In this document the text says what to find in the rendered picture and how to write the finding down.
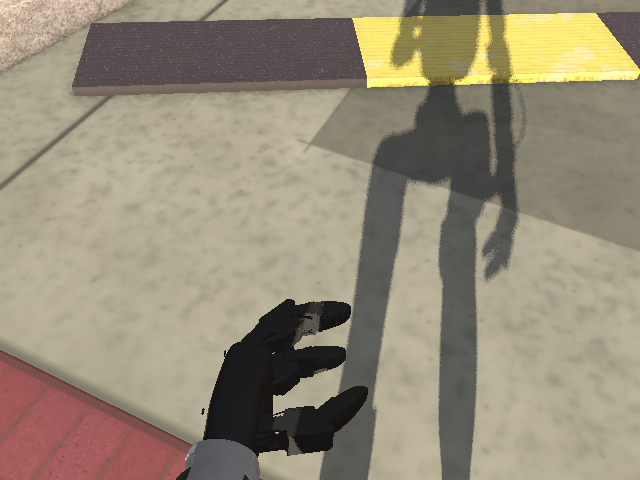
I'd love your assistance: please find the robot left forearm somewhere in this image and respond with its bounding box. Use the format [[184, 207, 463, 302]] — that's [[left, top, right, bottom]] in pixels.
[[176, 439, 260, 480]]

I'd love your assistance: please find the left robot hand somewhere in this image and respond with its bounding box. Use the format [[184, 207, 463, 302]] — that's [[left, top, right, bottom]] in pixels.
[[201, 299, 368, 458]]

